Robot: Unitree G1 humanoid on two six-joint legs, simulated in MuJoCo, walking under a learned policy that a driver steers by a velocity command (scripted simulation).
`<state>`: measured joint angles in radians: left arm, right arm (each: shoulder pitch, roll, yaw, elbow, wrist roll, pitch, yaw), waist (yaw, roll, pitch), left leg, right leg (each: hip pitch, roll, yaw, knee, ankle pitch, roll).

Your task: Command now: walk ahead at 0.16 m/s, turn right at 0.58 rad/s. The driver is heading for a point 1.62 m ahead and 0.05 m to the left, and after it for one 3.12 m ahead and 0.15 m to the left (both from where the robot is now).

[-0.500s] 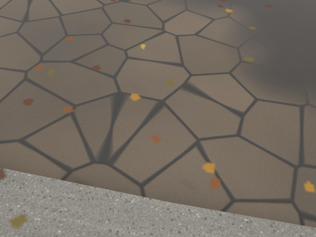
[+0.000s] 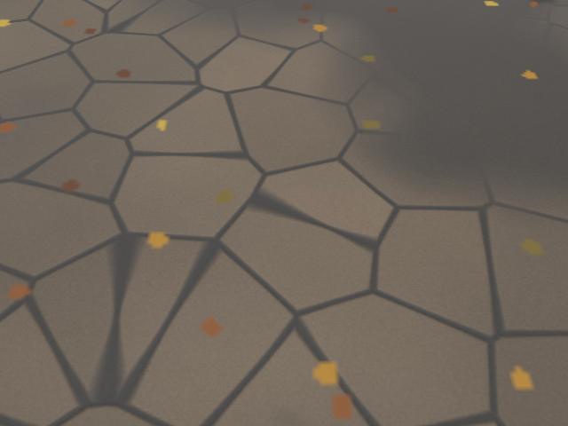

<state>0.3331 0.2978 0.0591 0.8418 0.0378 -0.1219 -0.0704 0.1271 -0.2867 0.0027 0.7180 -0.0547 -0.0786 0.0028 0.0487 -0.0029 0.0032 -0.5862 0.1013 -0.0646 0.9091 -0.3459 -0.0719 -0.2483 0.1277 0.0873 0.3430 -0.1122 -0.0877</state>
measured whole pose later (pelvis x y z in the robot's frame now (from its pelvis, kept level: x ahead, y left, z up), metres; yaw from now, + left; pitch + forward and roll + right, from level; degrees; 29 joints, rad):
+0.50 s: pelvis +0.09 +0.06 -0.01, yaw -11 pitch +1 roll +1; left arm 0.20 0.29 0.02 0.72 0.01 -0.06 -0.09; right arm 0.15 -0.25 0.00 0.73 0.01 -0.08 0.07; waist 0.00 -0.05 0.02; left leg -0.33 -0.02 0.09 0.50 -0.19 0.03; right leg -0.25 -0.07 0.00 0.56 -0.31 0.06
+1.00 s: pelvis +0.10 +0.05 -0.01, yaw -11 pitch +0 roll +0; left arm 0.21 0.29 0.02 0.67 0.00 -0.05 -0.07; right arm 0.14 -0.28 -0.03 0.69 0.00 -0.09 0.07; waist -0.01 0.00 0.03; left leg -0.31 0.01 0.07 0.55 -0.24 0.03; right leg -0.21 -0.04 -0.01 0.54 -0.34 0.03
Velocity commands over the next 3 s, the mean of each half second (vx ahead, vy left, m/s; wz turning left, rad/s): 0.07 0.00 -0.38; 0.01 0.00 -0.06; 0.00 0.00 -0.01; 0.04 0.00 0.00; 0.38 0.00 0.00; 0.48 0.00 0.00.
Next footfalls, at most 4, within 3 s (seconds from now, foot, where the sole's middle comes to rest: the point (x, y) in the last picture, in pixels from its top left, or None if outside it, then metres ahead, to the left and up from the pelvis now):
0.18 left None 0.19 0.14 -0.78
0.46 right None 0.08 -0.08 -0.78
2.22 right None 0.16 -0.10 -0.78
2.78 left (282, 384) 0.64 0.06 -0.89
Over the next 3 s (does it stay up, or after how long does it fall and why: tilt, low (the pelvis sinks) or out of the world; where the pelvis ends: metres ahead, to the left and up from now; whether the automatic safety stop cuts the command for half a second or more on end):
stays up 0.60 -0.03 -0.11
